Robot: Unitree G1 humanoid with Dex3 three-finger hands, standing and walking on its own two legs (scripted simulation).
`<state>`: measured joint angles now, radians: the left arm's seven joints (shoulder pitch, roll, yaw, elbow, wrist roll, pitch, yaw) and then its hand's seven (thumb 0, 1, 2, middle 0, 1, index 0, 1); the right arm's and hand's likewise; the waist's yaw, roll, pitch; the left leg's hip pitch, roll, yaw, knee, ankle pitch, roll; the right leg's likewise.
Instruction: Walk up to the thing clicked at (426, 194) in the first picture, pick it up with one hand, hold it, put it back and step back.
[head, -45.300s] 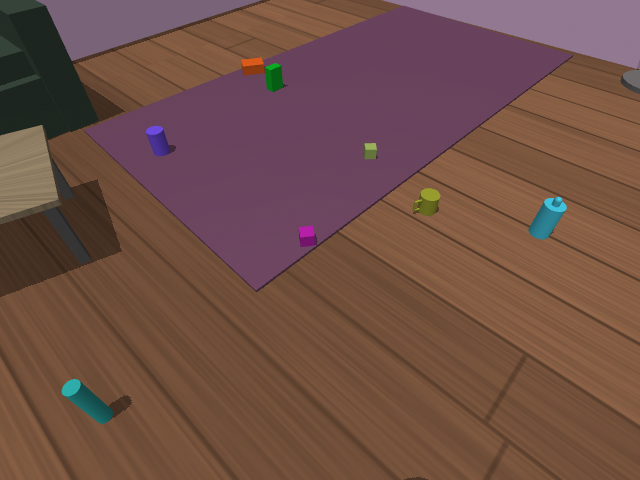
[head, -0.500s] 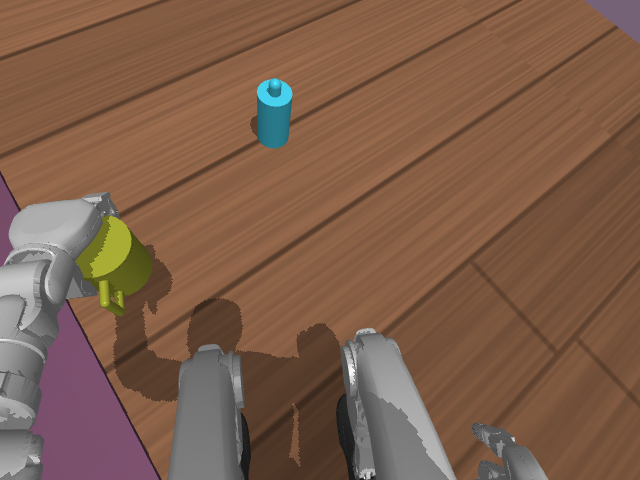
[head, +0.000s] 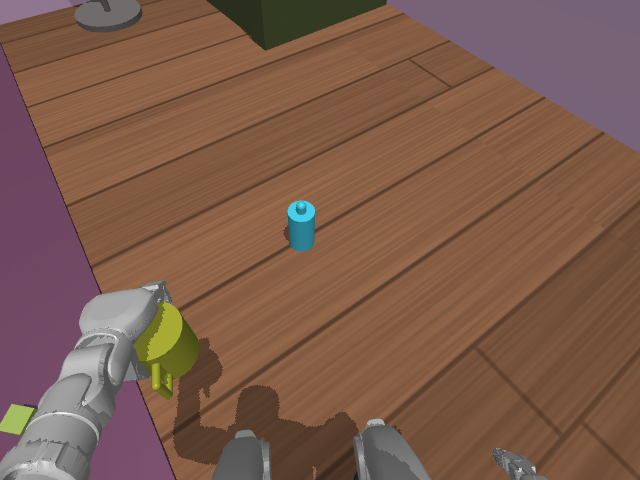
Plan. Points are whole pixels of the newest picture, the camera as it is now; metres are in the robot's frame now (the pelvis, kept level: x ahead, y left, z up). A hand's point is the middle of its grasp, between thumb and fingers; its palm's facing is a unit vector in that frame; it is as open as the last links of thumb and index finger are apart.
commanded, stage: lift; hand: left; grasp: from above
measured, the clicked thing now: (161, 352) +0.34 +0.21 -0.11
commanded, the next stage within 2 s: hold in 0.44 s
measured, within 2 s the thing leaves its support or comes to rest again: neither
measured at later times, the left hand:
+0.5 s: hand (119, 310) +0.36 +0.23 +0.01, palm faces -0.44 -0.09 -0.90, open 11.3 cm
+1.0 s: hand (108, 291) +0.36 +0.23 +0.05, palm faces -0.44 -0.06 -0.89, open 11.2 cm
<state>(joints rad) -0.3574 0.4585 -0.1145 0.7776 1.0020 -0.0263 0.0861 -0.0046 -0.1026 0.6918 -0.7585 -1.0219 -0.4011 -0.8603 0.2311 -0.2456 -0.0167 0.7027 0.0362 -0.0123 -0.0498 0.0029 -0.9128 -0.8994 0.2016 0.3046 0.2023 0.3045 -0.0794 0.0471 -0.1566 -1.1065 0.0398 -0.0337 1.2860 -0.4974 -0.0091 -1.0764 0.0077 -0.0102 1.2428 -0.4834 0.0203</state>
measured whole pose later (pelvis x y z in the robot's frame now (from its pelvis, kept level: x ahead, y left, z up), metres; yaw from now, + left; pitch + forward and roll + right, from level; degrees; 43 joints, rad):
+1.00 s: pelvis +0.05 +0.01 +0.10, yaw -1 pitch +5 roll +0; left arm -0.28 0.39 -0.20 0.72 0.99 0.02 0.01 0.02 -0.09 0.64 -0.77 -1.01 -0.43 -0.83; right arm 0.24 -0.26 -0.04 0.69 0.05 0.02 -0.03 0.01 -0.91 -0.89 0.20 0.30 0.20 0.30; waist -0.02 0.04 -0.07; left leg -0.45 0.03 0.03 0.69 -0.33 0.00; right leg -0.45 -0.01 0.04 0.66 -0.31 0.03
